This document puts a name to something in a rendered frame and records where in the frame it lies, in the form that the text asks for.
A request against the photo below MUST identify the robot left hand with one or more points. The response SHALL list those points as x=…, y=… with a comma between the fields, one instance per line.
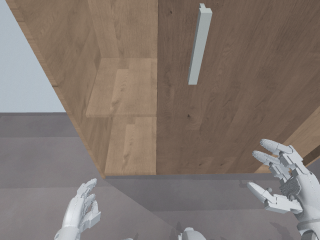
x=75, y=215

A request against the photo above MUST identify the robot left forearm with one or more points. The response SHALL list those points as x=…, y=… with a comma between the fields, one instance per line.
x=68, y=233

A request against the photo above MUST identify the robot right shin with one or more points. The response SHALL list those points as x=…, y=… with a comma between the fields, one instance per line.
x=189, y=229

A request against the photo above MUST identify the robot right thigh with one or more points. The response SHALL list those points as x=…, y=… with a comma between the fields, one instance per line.
x=190, y=235

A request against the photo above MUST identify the handle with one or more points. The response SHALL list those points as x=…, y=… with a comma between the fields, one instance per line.
x=200, y=38

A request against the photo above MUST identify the wardrobe door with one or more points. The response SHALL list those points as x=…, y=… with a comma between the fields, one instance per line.
x=306, y=138
x=259, y=79

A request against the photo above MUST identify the robot right forearm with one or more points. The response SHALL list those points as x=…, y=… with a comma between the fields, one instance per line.
x=309, y=229

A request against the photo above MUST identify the robot right hand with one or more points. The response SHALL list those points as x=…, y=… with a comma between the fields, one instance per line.
x=303, y=184

